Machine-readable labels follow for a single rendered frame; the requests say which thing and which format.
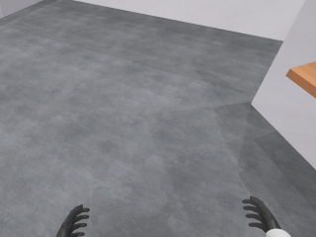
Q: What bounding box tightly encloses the left robot hand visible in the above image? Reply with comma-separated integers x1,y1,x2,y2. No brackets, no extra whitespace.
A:
56,204,90,237

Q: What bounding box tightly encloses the right robot hand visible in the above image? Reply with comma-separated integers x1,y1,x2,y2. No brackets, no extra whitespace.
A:
242,196,281,233

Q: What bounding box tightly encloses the table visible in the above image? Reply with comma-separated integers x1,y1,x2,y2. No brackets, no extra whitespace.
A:
285,61,316,99

